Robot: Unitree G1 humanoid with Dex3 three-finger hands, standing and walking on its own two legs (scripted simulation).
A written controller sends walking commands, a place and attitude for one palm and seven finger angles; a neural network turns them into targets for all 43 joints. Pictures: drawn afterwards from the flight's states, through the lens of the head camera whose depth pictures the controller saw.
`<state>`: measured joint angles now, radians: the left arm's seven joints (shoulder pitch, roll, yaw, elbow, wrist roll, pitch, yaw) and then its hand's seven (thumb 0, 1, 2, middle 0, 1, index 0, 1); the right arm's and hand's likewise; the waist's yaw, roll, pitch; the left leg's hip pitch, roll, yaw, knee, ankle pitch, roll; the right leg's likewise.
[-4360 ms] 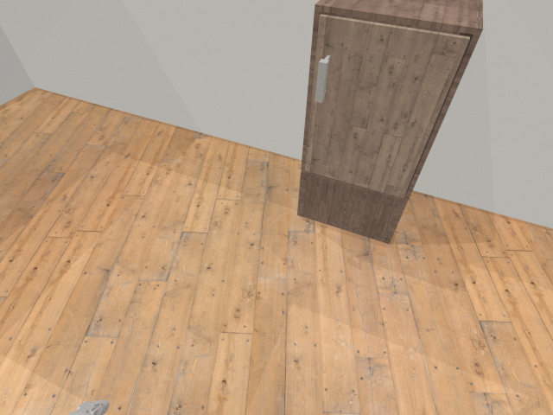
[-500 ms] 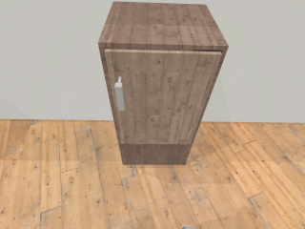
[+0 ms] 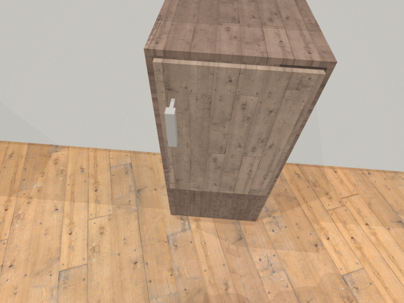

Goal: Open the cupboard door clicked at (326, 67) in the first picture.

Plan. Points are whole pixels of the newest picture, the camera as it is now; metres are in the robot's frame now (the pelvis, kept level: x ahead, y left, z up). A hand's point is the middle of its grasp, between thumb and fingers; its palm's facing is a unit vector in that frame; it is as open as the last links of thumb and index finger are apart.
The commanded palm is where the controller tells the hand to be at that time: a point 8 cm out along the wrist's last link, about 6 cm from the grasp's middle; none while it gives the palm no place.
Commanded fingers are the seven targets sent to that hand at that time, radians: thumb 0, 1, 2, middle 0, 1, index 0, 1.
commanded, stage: come to a stop and stand still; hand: left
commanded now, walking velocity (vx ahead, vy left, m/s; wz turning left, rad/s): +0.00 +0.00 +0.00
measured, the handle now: (172, 122) +0.56 +0.13 -0.02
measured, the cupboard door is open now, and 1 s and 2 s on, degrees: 0 0 0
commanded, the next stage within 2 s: look again from close up in 0.86 s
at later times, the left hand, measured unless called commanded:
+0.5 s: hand out of the picture -0.05 +0.18 -0.16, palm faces +0.02 -0.98 -0.20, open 7.4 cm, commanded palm none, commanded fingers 0.00 0.90 0.90 -0.20 -0.30 -0.20 -0.30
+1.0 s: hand out of the picture -0.05 +0.14 -0.16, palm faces +0.02 -0.99 -0.16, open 7.4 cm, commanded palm none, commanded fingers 0.00 0.90 0.90 -0.20 -0.30 -0.20 -0.30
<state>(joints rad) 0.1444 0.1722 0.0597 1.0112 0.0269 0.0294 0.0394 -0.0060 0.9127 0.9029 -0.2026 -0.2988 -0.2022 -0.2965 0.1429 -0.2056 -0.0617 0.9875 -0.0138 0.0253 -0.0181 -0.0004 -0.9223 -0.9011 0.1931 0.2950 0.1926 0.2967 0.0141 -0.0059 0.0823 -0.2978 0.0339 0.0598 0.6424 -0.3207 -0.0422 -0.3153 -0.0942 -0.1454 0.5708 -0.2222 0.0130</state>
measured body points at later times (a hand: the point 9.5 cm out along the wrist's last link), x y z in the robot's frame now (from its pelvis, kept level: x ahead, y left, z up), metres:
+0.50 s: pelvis -0.03 +0.02 +0.01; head -0.03 +0.01 +0.46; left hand -0.05 +0.24 -0.14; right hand -0.01 -0.21 -0.15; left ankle +0.02 +0.11 -0.73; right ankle -0.06 -0.10 -0.73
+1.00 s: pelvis -0.03 +0.00 +0.01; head -0.02 -0.01 +0.46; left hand -0.05 +0.20 -0.15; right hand -0.08 -0.20 -0.15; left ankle +0.02 +0.11 -0.73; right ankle -0.06 -0.10 -0.73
